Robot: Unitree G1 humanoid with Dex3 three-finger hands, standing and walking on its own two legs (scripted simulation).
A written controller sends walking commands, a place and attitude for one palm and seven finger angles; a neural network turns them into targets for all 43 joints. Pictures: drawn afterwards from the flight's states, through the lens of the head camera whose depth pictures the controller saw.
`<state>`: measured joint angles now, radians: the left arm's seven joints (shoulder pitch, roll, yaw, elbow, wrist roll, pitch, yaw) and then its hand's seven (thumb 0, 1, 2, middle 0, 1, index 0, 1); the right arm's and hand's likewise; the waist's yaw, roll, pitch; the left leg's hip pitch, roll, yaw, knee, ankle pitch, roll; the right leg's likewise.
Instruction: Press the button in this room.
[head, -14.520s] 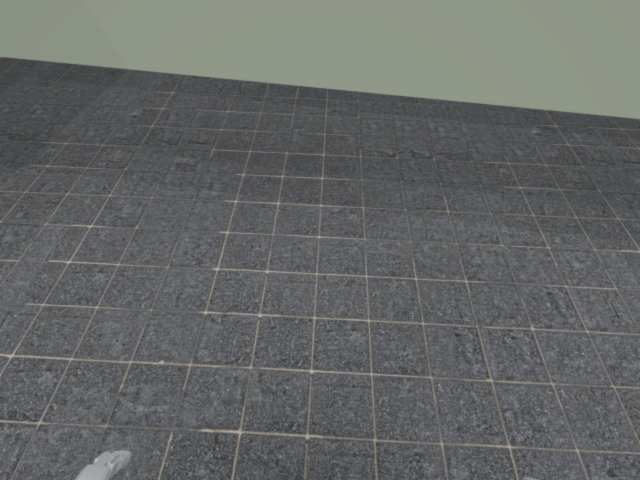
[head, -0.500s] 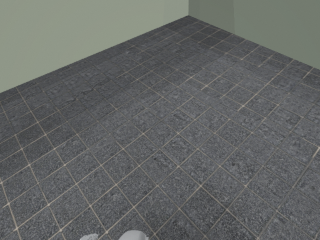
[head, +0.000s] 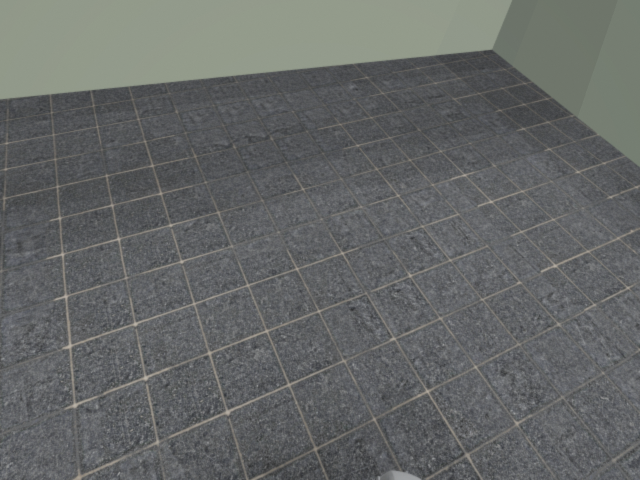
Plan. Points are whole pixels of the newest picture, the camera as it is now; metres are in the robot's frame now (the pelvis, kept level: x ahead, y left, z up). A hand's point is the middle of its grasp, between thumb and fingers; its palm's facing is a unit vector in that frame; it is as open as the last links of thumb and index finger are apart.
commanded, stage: turn or walk to find it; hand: left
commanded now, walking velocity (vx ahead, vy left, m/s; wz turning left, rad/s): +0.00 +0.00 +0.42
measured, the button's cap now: out of the picture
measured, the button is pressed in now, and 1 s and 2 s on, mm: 0 0 0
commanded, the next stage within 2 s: stand and wait in 1.62 s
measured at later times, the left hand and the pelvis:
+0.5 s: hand out of the picture +0.02 +0.14 -0.14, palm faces +0.21 -0.93 -0.29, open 7.4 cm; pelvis -0.02 -0.06 +0.00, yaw +13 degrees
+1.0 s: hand out of the picture -0.11 +0.19 -0.18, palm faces +0.47 -0.85 -0.23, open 7.4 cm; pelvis -0.05 -0.01 +0.00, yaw +26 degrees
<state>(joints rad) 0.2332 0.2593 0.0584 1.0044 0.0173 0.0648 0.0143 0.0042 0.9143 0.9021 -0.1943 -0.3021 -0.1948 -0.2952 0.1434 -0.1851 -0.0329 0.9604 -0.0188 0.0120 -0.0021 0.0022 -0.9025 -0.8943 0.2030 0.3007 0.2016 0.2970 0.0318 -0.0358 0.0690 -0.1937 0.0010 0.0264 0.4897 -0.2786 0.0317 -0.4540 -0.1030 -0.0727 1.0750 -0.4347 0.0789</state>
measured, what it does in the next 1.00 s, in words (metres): steps on the spot, turning left: right foot, then left foot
